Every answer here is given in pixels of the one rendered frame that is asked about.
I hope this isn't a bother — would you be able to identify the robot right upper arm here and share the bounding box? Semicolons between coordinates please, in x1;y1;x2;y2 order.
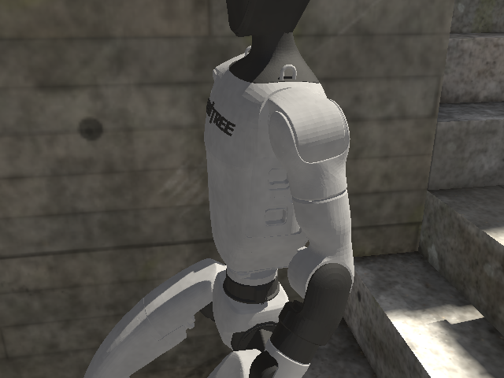
213;53;245;81

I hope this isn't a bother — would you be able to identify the robot left forearm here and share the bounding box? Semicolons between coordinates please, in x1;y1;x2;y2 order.
249;263;352;378

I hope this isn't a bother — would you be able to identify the robot left upper arm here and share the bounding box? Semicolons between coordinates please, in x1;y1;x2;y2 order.
268;87;354;298

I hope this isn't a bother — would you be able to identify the robot head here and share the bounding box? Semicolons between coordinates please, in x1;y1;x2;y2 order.
226;0;319;83

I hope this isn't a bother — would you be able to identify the left robot thigh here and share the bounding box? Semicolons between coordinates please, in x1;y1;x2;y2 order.
207;328;272;378

